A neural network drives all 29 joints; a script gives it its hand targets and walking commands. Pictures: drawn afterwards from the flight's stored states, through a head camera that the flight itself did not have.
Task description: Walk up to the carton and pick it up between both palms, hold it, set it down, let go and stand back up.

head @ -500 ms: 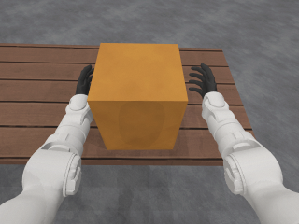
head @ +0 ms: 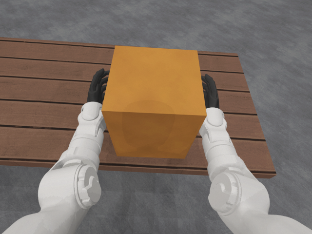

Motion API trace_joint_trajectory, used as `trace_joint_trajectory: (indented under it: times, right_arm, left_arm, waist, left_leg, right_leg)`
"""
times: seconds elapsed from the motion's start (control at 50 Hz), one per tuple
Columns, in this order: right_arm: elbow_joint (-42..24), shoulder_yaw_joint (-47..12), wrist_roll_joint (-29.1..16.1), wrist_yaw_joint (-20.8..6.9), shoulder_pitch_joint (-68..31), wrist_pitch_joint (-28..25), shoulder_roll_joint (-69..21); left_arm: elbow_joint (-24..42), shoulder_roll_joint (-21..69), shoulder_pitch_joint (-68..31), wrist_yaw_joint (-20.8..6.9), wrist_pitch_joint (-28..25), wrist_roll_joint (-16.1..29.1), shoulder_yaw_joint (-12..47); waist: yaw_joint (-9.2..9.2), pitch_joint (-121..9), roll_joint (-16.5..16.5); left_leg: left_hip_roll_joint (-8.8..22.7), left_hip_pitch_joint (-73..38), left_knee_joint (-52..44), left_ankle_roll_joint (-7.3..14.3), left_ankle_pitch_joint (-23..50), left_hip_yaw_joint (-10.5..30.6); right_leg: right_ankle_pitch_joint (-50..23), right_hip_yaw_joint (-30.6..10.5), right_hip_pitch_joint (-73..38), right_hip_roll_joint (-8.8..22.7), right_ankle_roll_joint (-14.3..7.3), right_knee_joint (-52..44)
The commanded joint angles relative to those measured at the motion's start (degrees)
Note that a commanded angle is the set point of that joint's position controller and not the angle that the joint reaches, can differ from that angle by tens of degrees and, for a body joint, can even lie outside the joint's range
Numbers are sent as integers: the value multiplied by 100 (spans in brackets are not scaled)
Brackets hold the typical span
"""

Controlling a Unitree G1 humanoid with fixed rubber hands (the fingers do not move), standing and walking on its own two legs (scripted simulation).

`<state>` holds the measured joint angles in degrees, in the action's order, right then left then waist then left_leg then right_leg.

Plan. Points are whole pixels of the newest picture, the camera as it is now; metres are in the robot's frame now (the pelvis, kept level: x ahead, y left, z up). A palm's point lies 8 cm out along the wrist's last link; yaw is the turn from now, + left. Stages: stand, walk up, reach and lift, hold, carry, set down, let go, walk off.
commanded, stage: reach and lift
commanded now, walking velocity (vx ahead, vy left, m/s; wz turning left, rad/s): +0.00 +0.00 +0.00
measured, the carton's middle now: (153, 108) +0.43 +0.04 +0.04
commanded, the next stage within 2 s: none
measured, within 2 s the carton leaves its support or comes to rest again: leaves its support in 1.58 s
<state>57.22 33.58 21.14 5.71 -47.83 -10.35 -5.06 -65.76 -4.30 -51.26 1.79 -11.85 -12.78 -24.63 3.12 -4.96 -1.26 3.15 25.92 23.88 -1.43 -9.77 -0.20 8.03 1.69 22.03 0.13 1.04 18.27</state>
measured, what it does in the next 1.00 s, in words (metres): stands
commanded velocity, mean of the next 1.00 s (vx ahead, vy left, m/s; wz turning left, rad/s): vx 0.00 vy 0.00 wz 0.00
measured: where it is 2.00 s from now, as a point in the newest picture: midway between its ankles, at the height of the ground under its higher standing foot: outside the picture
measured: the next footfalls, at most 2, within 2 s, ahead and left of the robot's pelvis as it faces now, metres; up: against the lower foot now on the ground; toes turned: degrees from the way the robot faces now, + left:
none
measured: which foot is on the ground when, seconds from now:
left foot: down 0.00-1.00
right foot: down 0.00-1.00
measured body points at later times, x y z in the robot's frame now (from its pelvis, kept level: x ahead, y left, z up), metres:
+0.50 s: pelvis +0.02 -0.01 +0.00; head +0.07 +0.01 +0.45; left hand +0.43 +0.19 +0.07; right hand +0.44 -0.11 +0.07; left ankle +0.01 +0.12 -0.74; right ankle +0.00 -0.13 -0.74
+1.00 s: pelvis +0.02 -0.01 +0.01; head +0.07 +0.01 +0.45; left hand +0.43 +0.19 +0.07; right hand +0.44 -0.11 +0.07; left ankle +0.01 +0.12 -0.74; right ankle +0.00 -0.13 -0.74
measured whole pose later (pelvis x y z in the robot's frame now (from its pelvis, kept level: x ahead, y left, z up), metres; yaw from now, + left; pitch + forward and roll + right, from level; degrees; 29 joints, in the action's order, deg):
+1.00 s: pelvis +0.02 -0.01 +0.01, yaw +2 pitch +7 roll -1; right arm 54.4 32.7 22.7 5.3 -41.3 -14.8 -7.0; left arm -55.0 0.2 -44.2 -1.2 -7.5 -18.3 -28.8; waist 2.6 -1.6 -1.3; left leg 3.4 17.1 19.1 -1.4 -9.3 -2.7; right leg 8.8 3.9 12.9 0.8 0.7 14.4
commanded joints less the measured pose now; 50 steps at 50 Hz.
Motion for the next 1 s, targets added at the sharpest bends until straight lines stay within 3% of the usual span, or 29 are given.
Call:
trace_joint_trajectory:
  times: [0.0,0.06,0.08,0.26,0.4,0.52,0.58,0.98]
  right_arm:
    - [-217,-1081,908,-1008,-2754,-465,-2595]
    - [-290,-1083,1044,-1019,-2674,-514,-2615]
    - [-301,-1062,1061,-1007,-2636,-539,-2596]
    - [-526,-1469,919,-885,-2460,-711,-2858]
    - [-570,-1706,811,-810,-2451,-778,-2961]
    - [-618,-1897,647,-782,-2504,-858,-3048]
    - [-599,-1849,624,-771,-2493,-858,-3076]
    - [-515,-1888,500,-786,-2658,-911,-3040]
  left_arm:
    - [453,2843,-3025,-739,-78,-703,903]
    - [620,2844,-2859,-764,31,-750,889]
    - [698,2934,-2816,-765,66,-713,914]
    - [1080,3123,-2402,-830,206,-792,982]
    - [1230,3137,-2344,-888,246,-795,1061]
    - [1219,3228,-2319,-927,291,-788,1084]
    - [1276,3225,-2350,-925,294,-788,1123]
    - [1091,3262,-2329,-816,242,-747,1165]
  waist:
    - [-37,-3286,646]
    - [-34,-3071,520]
    - [-139,-3015,462]
    - [-90,-2962,327]
    - [-105,-2780,158]
    - [-94,-2803,217]
    - [-147,-2870,235]
    - [-75,-3004,252]
  left_leg:
    - [-154,-2474,18,-489,3328,-739]
    - [-147,-2527,-71,-470,3362,-811]
    - [-147,-2581,-59,-490,3414,-789]
    - [-238,-2514,-31,-425,3807,-855]
    - [-282,-2221,-99,-328,3487,-822]
    - [-317,-1975,-181,-286,3127,-842]
    - [-302,-1988,-210,-262,3050,-826]
    - [-207,-2179,-215,-229,3128,-790]
  right_leg:
    - [-1396,562,-1481,-260,-51,-142]
    - [-1391,610,-1583,-258,-20,-193]
    - [-1430,640,-1571,-273,-4,-192]
    - [-2264,595,-2171,-267,80,-41]
    - [-2594,532,-2394,-187,150,77]
    - [-2850,473,-2632,-115,152,122]
    - [-2760,475,-2587,-114,146,82]
    - [-2334,468,-2272,-161,-14,-98]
